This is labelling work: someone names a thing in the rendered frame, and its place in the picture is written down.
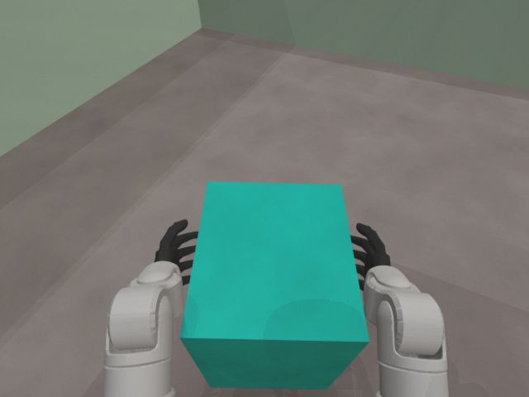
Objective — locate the right robot forearm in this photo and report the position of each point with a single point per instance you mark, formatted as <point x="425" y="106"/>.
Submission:
<point x="410" y="335"/>

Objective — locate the left robot forearm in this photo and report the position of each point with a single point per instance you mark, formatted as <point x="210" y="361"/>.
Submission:
<point x="140" y="334"/>

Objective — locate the carton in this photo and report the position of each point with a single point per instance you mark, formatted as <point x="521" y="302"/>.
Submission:
<point x="273" y="299"/>

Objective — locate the robot right hand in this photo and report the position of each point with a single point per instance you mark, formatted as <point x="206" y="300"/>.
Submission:
<point x="376" y="254"/>

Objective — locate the robot left hand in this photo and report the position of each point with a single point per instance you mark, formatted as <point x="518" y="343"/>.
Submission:
<point x="169" y="247"/>

